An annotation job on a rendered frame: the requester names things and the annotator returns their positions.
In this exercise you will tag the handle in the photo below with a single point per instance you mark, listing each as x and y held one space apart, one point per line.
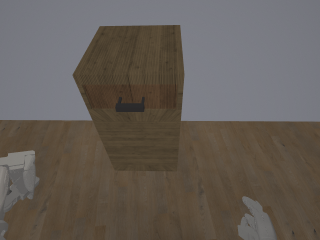
130 107

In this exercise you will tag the cabinet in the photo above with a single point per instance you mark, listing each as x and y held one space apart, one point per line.
136 55

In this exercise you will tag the right robot hand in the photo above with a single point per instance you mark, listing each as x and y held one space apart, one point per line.
261 225

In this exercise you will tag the left robot hand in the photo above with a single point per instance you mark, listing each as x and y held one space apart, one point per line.
20 168

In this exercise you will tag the drawer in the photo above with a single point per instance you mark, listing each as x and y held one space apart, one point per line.
156 96

